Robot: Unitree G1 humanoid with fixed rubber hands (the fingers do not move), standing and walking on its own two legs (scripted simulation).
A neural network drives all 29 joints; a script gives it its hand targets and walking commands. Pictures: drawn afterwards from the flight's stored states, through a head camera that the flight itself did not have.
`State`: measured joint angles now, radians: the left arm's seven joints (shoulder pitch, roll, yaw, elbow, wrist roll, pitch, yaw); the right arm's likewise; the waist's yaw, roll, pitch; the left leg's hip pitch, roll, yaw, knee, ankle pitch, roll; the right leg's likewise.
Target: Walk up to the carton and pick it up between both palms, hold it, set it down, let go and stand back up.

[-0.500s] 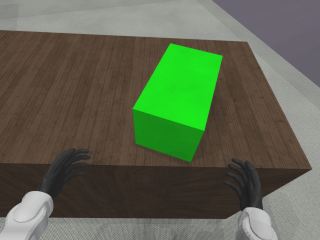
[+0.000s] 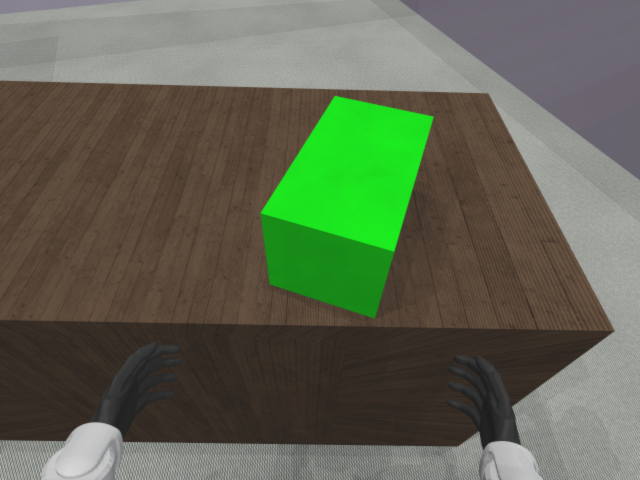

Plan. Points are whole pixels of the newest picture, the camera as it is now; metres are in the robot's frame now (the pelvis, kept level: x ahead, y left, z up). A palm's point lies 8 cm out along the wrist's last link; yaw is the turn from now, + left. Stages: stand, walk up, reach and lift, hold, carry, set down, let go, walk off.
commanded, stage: set down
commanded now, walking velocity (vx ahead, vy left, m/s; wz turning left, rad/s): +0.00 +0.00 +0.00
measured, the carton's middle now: (353, 198) +0.51 -0.04 +0.05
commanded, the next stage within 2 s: let go in 0.78 s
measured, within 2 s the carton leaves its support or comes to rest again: neither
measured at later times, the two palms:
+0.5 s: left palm (144, 453) +0.17 +0.22 -0.06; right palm (505, 464) +0.16 -0.22 -0.06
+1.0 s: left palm (152, 446) +0.18 +0.22 -0.07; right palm (506, 470) +0.16 -0.23 -0.09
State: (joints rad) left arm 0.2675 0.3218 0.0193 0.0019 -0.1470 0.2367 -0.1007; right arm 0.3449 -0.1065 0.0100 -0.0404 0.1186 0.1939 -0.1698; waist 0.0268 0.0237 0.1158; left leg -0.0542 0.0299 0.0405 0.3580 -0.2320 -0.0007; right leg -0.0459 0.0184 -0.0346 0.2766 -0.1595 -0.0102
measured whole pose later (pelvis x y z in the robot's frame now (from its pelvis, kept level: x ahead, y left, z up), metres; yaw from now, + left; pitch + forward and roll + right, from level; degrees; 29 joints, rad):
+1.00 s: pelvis +0.01 +0.00 +0.00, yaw -1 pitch -4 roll -1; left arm 0.17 0.18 0.00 0.49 0.03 0.10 0.01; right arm 0.15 -0.20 -0.03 0.76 0.00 -0.24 0.03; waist 0.01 0.02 0.09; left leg -0.06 0.03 0.06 0.39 -0.26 -0.01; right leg -0.08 0.02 -0.01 0.35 -0.21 -0.01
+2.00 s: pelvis -0.03 +0.00 -0.01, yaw +0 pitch -2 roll +0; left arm 0.38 0.25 0.02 0.68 0.01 -0.04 0.00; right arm 0.37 -0.26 -0.03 0.75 -0.02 -0.03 0.02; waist 0.00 0.01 -0.01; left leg -0.21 0.01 0.04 0.50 -0.25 0.00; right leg -0.24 0.00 -0.02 0.50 -0.22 -0.01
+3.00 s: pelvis -0.03 -0.01 -0.01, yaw +1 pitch -2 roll +0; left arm 0.36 0.26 0.00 0.77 0.01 -0.02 0.01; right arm 0.37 -0.27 0.00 0.78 -0.01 -0.01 -0.01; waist 0.00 0.02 0.03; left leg -0.21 0.01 0.02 0.48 -0.24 0.00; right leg -0.24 0.00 -0.02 0.49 -0.22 -0.01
